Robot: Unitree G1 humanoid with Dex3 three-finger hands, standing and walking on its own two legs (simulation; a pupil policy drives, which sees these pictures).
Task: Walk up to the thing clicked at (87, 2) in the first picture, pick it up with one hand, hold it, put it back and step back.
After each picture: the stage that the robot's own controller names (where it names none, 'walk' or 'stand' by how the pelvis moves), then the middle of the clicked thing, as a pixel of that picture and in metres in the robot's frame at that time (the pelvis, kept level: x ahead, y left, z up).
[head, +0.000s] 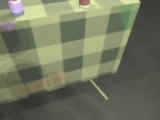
stand; out of the picture +0.96 -0.01 +0.12
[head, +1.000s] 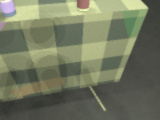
rise first; out of the picture +0.86 +0.03 +0.15
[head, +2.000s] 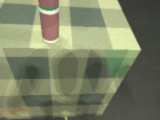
walk; (49, 11) +0.55 +0.15 +0.16
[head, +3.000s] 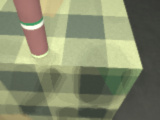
stand; (33, 25) +0.47 +0.19 +0.16
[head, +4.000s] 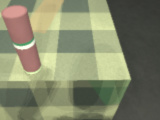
stand; (25, 44) +0.45 +0.20 +0.12
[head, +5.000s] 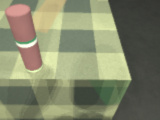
stand; (27, 43) +0.45 +0.20 +0.12
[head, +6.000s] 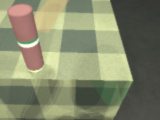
stand; (29, 43) +0.45 +0.20 +0.12
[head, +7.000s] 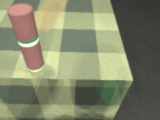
stand; (29, 42) +0.45 +0.20 +0.12
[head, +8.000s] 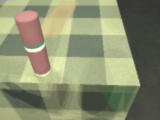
rise first; (35, 47) +0.44 +0.19 +0.13
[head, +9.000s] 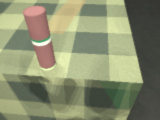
go down; (42, 42) +0.47 +0.19 +0.13
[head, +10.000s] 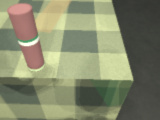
go down; (29, 41) +0.47 +0.19 +0.13
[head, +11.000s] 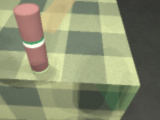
go down; (34, 43) +0.45 +0.17 +0.14
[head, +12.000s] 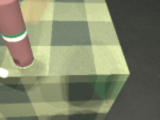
close in; (15, 36) +0.45 +0.19 +0.15
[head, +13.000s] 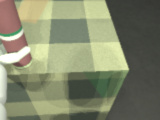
lift; (12, 35) +0.45 +0.20 +0.16
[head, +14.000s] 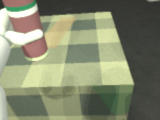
lift; (24, 15) +0.34 +0.14 +0.35
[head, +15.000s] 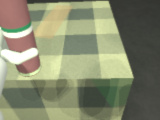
hold; (19, 33) +0.34 +0.16 +0.28
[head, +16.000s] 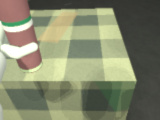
hold; (19, 28) +0.33 +0.17 +0.31
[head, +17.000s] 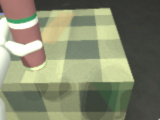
crouch; (24, 26) +0.34 +0.14 +0.31
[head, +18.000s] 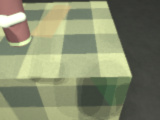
crouch; out of the picture +0.41 +0.19 +0.34
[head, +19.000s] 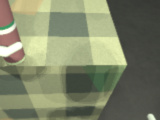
lower; (4, 29) +0.46 +0.21 +0.16
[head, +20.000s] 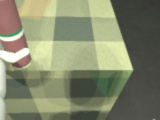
lower; (12, 35) +0.43 +0.21 +0.16
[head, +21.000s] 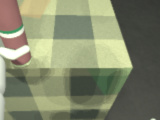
lower; (12, 33) +0.44 +0.20 +0.17
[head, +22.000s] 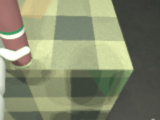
lower; (13, 34) +0.44 +0.20 +0.17
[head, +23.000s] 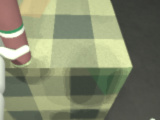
lower; (12, 32) +0.44 +0.20 +0.17
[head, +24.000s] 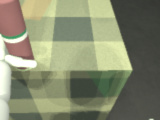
withdraw; (16, 37) +0.43 +0.19 +0.16
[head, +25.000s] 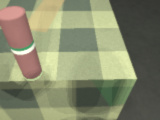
sink last; (24, 49) +0.41 +0.19 +0.15
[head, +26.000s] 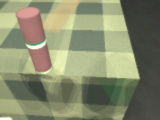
stand; (37, 45) +0.45 +0.19 +0.14
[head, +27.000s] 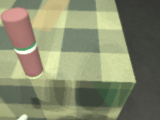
stand; (26, 48) +0.41 +0.20 +0.13
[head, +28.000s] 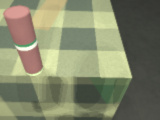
stand; (27, 45) +0.43 +0.20 +0.13
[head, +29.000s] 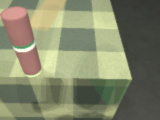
stand; (25, 47) +0.42 +0.20 +0.13
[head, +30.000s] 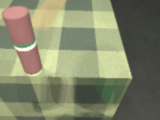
stand; (26, 46) +0.43 +0.20 +0.13
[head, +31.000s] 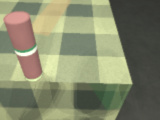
walk; (26, 51) +0.42 +0.20 +0.13
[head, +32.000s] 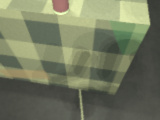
walk; out of the picture +0.68 +0.11 +0.16
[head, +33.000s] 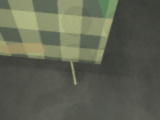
walk; out of the picture +1.04 +0.16 +0.15
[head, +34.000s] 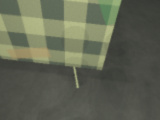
stand; out of the picture +1.11 +0.13 +0.13
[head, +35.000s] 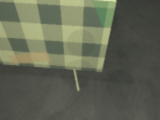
stand; out of the picture +1.12 +0.14 +0.12
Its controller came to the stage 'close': yes
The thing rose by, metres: 0.21
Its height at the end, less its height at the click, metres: +0.00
